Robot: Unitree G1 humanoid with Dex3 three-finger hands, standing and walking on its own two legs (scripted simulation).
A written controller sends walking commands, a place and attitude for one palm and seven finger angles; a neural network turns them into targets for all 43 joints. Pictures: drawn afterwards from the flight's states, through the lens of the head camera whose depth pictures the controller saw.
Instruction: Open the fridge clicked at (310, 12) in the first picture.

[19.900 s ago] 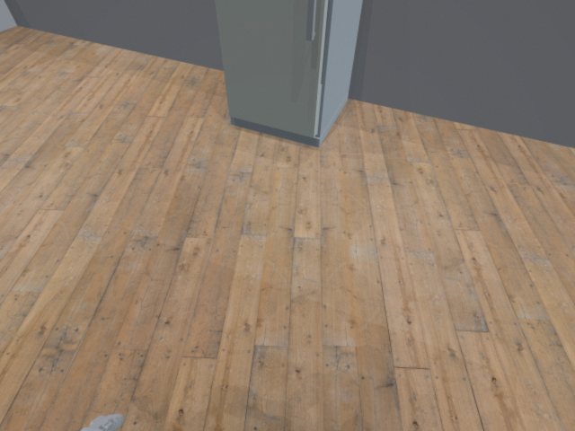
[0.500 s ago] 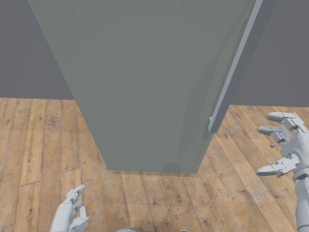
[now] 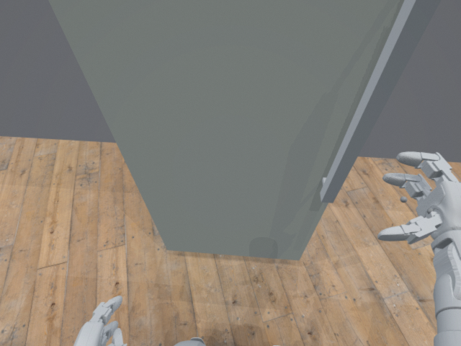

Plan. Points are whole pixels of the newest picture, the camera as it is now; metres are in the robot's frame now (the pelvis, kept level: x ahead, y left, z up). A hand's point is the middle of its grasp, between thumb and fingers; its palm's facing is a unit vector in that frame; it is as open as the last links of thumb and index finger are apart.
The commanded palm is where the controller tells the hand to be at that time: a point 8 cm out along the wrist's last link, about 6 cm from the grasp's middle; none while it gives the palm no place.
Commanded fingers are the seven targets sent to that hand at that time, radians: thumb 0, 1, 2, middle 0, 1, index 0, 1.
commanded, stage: move the hooked fingers beside the handle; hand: right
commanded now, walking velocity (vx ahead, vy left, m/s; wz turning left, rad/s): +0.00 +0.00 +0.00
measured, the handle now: (358, 117) +0.49 -0.19 +0.14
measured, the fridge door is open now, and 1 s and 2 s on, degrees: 0 0 0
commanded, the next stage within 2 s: feel for the door with the fingertips in 1.50 s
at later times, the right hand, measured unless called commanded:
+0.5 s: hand (389, 173) +0.41 -0.25 +0.08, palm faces +0.07 +1.00 +0.01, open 14.0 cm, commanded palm +0.39 -0.30 +0.08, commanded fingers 0.00 0.50 -0.30 0.30 1.20 0.30 1.20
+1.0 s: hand (386, 169) +0.43 -0.25 +0.07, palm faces +0.06 +1.00 +0.01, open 14.0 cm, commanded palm +0.40 -0.30 +0.07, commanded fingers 0.00 0.50 -0.30 0.30 1.20 0.30 1.20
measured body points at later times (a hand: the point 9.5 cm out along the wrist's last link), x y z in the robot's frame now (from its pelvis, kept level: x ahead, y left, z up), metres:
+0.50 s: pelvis -0.01 +0.00 -0.01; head +0.06 -0.01 +0.44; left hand +0.08 +0.27 -0.11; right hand +0.40 -0.30 +0.08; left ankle +0.03 +0.10 -0.70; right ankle +0.01 -0.09 -0.70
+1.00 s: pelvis +0.00 -0.01 -0.01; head +0.08 -0.03 +0.43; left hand +0.05 +0.26 -0.11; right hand +0.42 -0.31 +0.07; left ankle +0.03 +0.10 -0.70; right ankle +0.01 -0.09 -0.70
